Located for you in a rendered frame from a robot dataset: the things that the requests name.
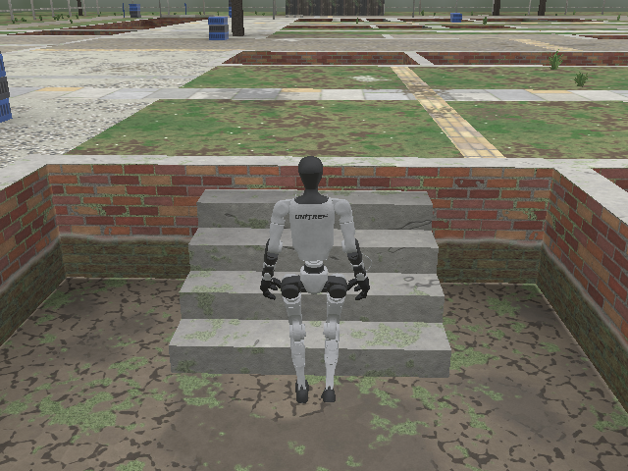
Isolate right robot thigh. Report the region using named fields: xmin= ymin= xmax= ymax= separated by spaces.
xmin=323 ymin=273 xmax=347 ymax=340

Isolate left robot upper arm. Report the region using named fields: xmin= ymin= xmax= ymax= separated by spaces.
xmin=267 ymin=199 xmax=291 ymax=254

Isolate right robot forearm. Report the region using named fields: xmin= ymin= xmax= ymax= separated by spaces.
xmin=347 ymin=239 xmax=367 ymax=281

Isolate right robot upper arm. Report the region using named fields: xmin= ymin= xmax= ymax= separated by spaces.
xmin=332 ymin=198 xmax=357 ymax=253

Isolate right robot hand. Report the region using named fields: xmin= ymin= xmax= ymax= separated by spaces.
xmin=347 ymin=277 xmax=370 ymax=300

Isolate left robot forearm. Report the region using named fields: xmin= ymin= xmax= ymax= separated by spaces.
xmin=261 ymin=239 xmax=279 ymax=281

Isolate robot head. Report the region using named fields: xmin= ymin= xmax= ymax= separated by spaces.
xmin=294 ymin=156 xmax=329 ymax=204

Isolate left robot hand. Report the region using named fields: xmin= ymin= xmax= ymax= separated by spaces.
xmin=260 ymin=278 xmax=281 ymax=300

